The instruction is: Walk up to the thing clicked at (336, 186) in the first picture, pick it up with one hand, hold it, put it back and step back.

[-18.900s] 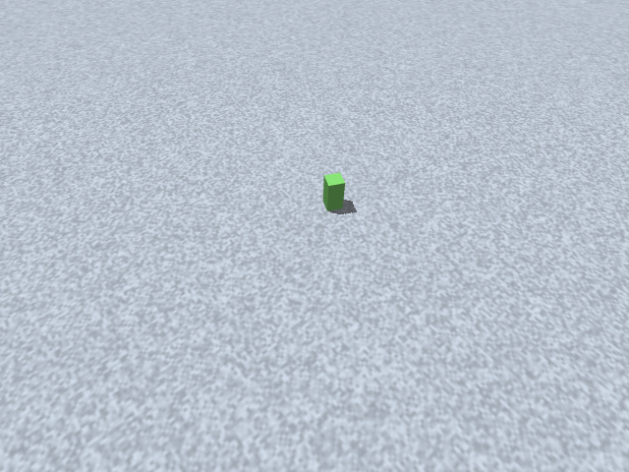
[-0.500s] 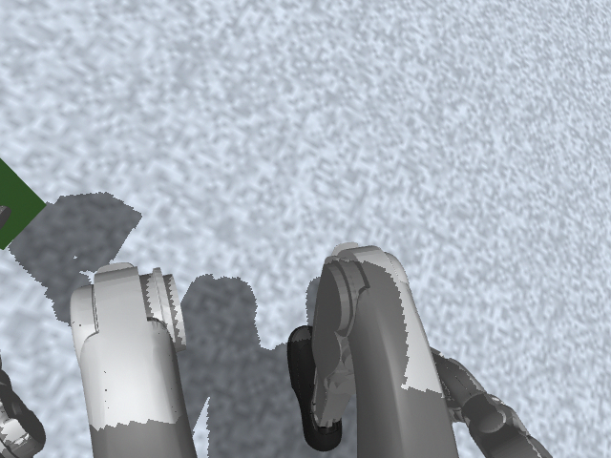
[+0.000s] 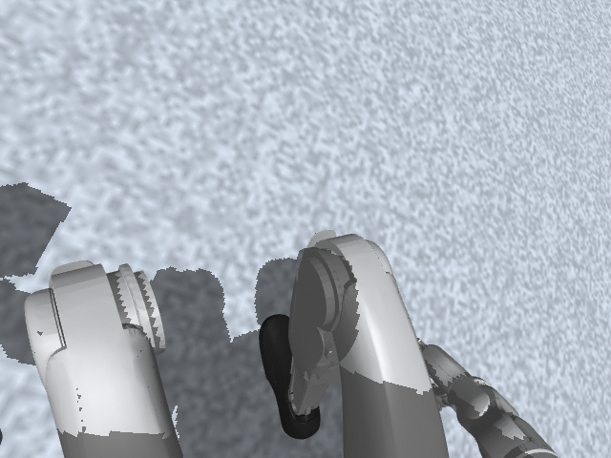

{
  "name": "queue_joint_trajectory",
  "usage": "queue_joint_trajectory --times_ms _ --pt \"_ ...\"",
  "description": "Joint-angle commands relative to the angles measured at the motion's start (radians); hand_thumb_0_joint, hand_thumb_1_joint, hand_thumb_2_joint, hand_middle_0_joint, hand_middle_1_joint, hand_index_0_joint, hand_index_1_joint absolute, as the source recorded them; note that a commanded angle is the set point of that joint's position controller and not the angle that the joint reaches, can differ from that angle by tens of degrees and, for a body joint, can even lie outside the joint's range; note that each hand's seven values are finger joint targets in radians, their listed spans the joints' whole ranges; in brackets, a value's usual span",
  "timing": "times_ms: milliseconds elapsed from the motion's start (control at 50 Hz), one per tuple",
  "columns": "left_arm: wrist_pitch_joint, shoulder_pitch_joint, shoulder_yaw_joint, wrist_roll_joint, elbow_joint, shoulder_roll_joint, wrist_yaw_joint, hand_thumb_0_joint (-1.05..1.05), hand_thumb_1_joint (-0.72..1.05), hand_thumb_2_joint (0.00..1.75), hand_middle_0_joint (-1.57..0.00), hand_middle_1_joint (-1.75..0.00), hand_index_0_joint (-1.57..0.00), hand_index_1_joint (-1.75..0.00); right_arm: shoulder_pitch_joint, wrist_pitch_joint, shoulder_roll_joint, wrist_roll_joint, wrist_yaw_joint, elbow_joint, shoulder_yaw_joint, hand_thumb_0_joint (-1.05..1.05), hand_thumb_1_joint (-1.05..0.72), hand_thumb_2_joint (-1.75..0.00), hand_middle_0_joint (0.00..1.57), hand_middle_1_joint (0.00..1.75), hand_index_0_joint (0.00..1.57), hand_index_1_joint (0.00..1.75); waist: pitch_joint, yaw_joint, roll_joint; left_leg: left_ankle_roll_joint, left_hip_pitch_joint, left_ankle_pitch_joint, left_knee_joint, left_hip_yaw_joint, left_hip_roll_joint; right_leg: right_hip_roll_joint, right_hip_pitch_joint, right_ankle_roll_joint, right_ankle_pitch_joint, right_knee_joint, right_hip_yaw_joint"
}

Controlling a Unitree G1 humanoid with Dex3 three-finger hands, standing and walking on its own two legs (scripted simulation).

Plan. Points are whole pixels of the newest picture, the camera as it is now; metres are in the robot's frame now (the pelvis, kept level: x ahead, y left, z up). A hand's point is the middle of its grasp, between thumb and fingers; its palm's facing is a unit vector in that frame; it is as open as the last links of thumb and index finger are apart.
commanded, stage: lower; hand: left
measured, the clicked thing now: out of the picture +0.40 +0.35 -0.15
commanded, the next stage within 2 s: loosen in 1.26 s
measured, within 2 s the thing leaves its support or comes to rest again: rests again in 1.90 s
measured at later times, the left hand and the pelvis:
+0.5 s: hand out of the picture +0.39 +0.37 -0.16, palm faces +0.61 -0.80 -0.01, open 10.6 cm; pelvis -0.01 +0.01 +0.00, yaw -1 degrees
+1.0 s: hand out of the picture +0.39 +0.36 -0.17, palm faces +0.60 -0.80 -0.01, open 10.6 cm; pelvis -0.01 +0.01 +0.00, yaw -3 degrees
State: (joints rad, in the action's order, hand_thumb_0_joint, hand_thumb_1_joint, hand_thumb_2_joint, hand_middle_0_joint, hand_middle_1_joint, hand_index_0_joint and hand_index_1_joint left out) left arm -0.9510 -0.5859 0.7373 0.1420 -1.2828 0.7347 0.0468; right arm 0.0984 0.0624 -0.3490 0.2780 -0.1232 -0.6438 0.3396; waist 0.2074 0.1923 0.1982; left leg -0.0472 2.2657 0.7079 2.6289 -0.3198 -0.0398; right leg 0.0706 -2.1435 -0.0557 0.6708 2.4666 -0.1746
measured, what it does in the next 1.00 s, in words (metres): stands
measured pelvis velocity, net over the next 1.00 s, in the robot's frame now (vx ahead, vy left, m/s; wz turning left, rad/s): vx -0.01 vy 0.01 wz -0.05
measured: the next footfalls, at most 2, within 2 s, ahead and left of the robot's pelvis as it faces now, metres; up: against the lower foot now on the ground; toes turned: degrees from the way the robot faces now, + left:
none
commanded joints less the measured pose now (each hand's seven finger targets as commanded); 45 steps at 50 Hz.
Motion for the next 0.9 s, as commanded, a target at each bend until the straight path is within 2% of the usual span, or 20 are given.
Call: queue_joint_trajectory --times_ms 0,100,200,240,300,320,340,360,400,420,460,480,500,520,540,680,760,820,840,880 --pt "-0.077 -0.150 0.015 0.003 0.142 0.259 0.001 0.00 0.12 1.24 -1.39 -1.45 -1.42 -1.44 -0.071 0.003 -0.319 0.013 0.020 0.031 -0.092 0.00 -0.89 -0.90 0.20 0.30 0.20 0.30 -0.630 0.023 -0.476 0.024 -0.417 -0.166 -0.304 0.116 -0.044 0.026 0.316 0.070 -0.203 -0.200 -0.104" --pt "-0.087 -0.167 0.002 -0.001 0.122 0.261 -0.008 0.00 0.13 1.26 -1.39 -1.46 -1.43 -1.45 -0.041 0.002 -0.336 0.019 0.017 0.044 -0.083 0.00 -0.89 -0.90 0.20 0.30 0.20 0.30 -0.573 0.040 -0.468 0.023 -0.404 -0.120 -0.310 0.101 -0.048 0.025 0.285 0.068 -0.167 -0.194 -0.123" --pt "-0.101 -0.166 0.006 0.000 0.108 0.287 -0.017 0.00 0.14 1.24 -1.39 -1.45 -1.43 -1.44 -0.035 -0.001 -0.339 0.026 0.015 0.046 -0.066 0.00 -0.89 -0.90 0.20 0.30 0.20 0.30 -0.572 0.044 -0.462 0.026 -0.396 -0.138 -0.293 0.099 -0.049 0.029 0.307 0.067 -0.188 -0.194 -0.122" --pt "-0.104 -0.166 -0.008 -0.007 0.108 0.271 -0.017 0.00 0.15 1.26 -1.41 -1.46 -1.45 -1.45 -0.028 0.000 -0.342 0.031 0.015 0.050 -0.065 0.00 -0.89 -0.90 0.20 0.30 0.20 0.30 -0.569 0.049 -0.471 0.020 -0.425 -0.148 -0.305 0.091 -0.053 0.029 0.302 0.067 -0.194 -0.190 -0.130" --pt "-0.112 -0.167 0.002 -0.009 0.104 0.299 -0.022 0.00 0.17 1.26 -1.41 -1.46 -1.45 -1.45 -0.017 0.001 -0.352 0.032 0.013 0.057 -0.058 0.00 -0.89 -0.90 0.20 0.30 0.20 0.30 -0.552 0.050 -0.483 0.018 -0.418 -0.124 -0.311 0.084 -0.055 0.030 0.293 0.069 -0.173 -0.184 -0.138" --pt "-0.111 -0.151 -0.004 -0.007 0.086 0.277 -0.021 0.00 0.16 1.26 -1.42 -1.46 -1.45 -1.45 -0.016 0.001 -0.348 0.035 0.012 0.058 -0.055 0.00 -0.89 -0.90 0.20 0.30 0.20 0.30 -0.561 0.052 -0.480 0.017 -0.431 -0.143 -0.307 0.083 -0.055 0.031 0.303 0.066 -0.190 -0.185 -0.140" --pt "-0.114 -0.170 -0.005 -0.009 0.093 0.290 -0.023 0.00 0.16 1.26 -1.40 -1.45 -1.43 -1.44 -0.009 -0.001 -0.351 0.035 0.013 0.061 -0.053 0.00 -0.89 -0.90 0.20 0.30 0.20 0.30 -0.543 0.056 -0.481 0.018 -0.416 -0.130 -0.308 0.082 -0.055 0.031 0.291 0.067 -0.179 -0.185 -0.141" --pt "-0.118 -0.166 0.015 -0.005 0.099 0.313 -0.029 0.00 0.16 1.25 -1.40 -1.45 -1.43 -1.44 -0.015 0.001 -0.352 0.036 0.013 0.062 -0.049 0.00 -0.89 -0.90 0.20 0.30 0.20 0.30 -0.564 0.052 -0.483 0.018 -0.423 -0.138 -0.308 0.082 -0.054 0.033 0.311 0.067 -0.186 -0.189 -0.141" --pt "-0.121 -0.165 -0.009 -0.007 0.074 0.283 -0.029 0.00 0.18 1.23 -1.39 -1.43 -1.42 -1.42 -0.004 0.000 -0.351 0.038 0.012 0.064 -0.044 0.00 -0.89 -0.90 0.20 0.30 0.20 0.30 -0.542 0.059 -0.479 0.019 -0.415 -0.136 -0.304 0.080 -0.055 0.033 0.302 0.066 -0.187 -0.185 -0.143" --pt "-0.120 -0.158 0.004 -0.009 0.074 0.305 -0.032 0.00 0.15 1.23 -1.39 -1.43 -1.42 -1.42 -0.007 0.000 -0.352 0.041 0.012 0.067 -0.041 0.00 -0.89 -0.90 0.20 0.30 0.20 0.30 -0.549 0.057 -0.477 0.019 -0.417 -0.140 -0.302 0.080 -0.056 0.035 0.313 0.066 -0.190 -0.191 -0.144" --pt "-0.128 -0.183 -0.014 -0.011 0.077 0.302 -0.034 0.00 0.17 1.24 -1.39 -1.43 -1.42 -1.42 0.001 0.000 -0.353 0.040 0.011 0.069 -0.034 0.00 -0.89 -0.90 0.20 0.30 0.20 0.30 -0.532 0.072 -0.486 0.019 -0.411 -0.123 -0.308 0.072 -0.056 0.035 0.298 0.066 -0.180 -0.184 -0.150" --pt "-0.127 -0.164 -0.004 -0.010 0.066 0.304 -0.037 0.00 0.16 1.24 -1.39 -1.43 -1.42 -1.42 0.002 0.000 -0.356 0.042 0.012 0.071 -0.036 0.00 -0.89 -0.90 0.20 0.30 0.20 0.30 -0.540 0.063 -0.480 0.018 -0.422 -0.133 -0.305 0.072 -0.056 0.036 0.306 0.065 -0.189 -0.185 -0.150" --pt "-0.131 -0.175 -0.025 -0.013 0.066 0.292 -0.038 0.00 0.19 1.24 -1.38 -1.42 -1.41 -1.41 0.005 0.000 -0.351 0.044 0.010 0.071 -0.029 0.00 -0.89 -0.90 0.20 0.30 0.20 0.30 -0.537 0.074 -0.480 0.019 -0.418 -0.128 -0.301 0.071 -0.056 0.036 0.310 0.063 -0.187 -0.187 -0.152" --pt "-0.135 -0.183 -0.014 -0.011 0.065 0.305 -0.039 0.00 0.19 1.22 -1.38 -1.42 -1.41 -1.40 0.004 0.000 -0.356 0.044 0.010 0.071 -0.031 0.00 -0.89 -0.90 0.20 0.30 0.20 0.30 -0.530 0.075 -0.469 0.022 -0.402 -0.121 -0.297 0.071 -0.055 0.037 0.307 0.063 -0.184 -0.189 -0.151" --pt "-0.135 -0.158 -0.009 -0.011 0.052 0.310 -0.040 0.00 0.19 1.23 -1.38 -1.41 -1.41 -1.40 0.009 -0.002 -0.354 0.044 0.010 0.074 -0.030 0.00 -0.89 -0.90 0.20 0.30 0.20 0.30 -0.530 0.065 -0.462 0.024 -0.403 -0.122 -0.295 0.075 -0.056 0.038 0.310 0.063 -0.184 -0.193 -0.148" --pt "-0.146 -0.168 -0.025 -0.008 0.039 0.300 -0.044 0.00 0.17 1.21 -1.37 -1.40 -1.40 -1.39 0.021 -0.002 -0.360 0.051 0.011 0.082 -0.018 0.00 -0.89 -0.90 0.20 0.30 0.20 0.30 -0.521 0.079 -0.460 0.021 -0.412 -0.125 -0.292 0.065 -0.058 0.042 0.313 0.061 -0.188 -0.193 -0.161" --pt "-0.156 -0.166 -0.013 -0.014 0.050 0.339 -0.050 0.00 0.16 1.20 -1.37 -1.39 -1.40 -1.38 0.032 0.001 -0.366 0.052 0.011 0.085 -0.011 0.00 -0.89 -0.90 0.20 0.30 0.20 0.30 -0.506 0.072 -0.489 0.015 -0.423 -0.121 -0.307 0.053 -0.064 0.042 0.295 0.065 -0.177 -0.179 -0.168" --pt "-0.160 -0.162 -0.028 -0.007 0.038 0.301 -0.051 0.00 0.18 1.21 -1.37 -1.39 -1.39 -1.38 0.039 -0.003 -0.363 0.055 0.010 0.088 -0.007 0.00 -0.89 -0.90 0.20 0.30 0.20 0.30 -0.499 0.083 -0.471 0.019 -0.422 -0.125 -0.298 0.054 -0.064 0.044 0.305 0.061 -0.190 -0.188 -0.168" --pt "-0.163 -0.167 -0.012 -0.007 0.043 0.325 -0.053 0.00 0.18 1.21 -1.37 -1.39 -1.39 -1.38 0.030 -0.003 -0.366 0.059 0.011 0.082 -0.006 0.00 -0.89 -0.90 0.20 0.30 0.20 0.30 -0.515 0.081 -0.485 0.016 -0.435 -0.136 -0.297 0.053 -0.065 0.045 0.317 0.062 -0.198 -0.185 -0.167" --pt "-0.166 -0.150 -0.012 -0.007 0.043 0.331 -0.051 0.00 0.18 1.19 -1.36 -1.37 -1.38 -1.36 0.033 -0.001 -0.365 0.057 0.011 0.085 -0.004 0.00 -0.89 -0.90 0.20 0.30 0.20 0.30 -0.508 0.073 -0.479 0.018 -0.430 -0.142 -0.295 0.054 -0.066 0.046 0.314 0.062 -0.199 -0.184 -0.166"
